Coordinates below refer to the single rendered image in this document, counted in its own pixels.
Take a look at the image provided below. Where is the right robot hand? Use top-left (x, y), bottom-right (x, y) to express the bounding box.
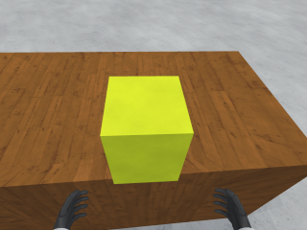
top-left (213, 188), bottom-right (251, 230)

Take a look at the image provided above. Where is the pedestal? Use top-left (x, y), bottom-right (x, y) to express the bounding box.
top-left (0, 51), bottom-right (307, 230)

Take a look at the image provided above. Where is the left robot hand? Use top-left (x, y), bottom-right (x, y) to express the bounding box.
top-left (53, 189), bottom-right (89, 230)

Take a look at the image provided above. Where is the carton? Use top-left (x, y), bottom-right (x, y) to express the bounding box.
top-left (100, 76), bottom-right (194, 184)

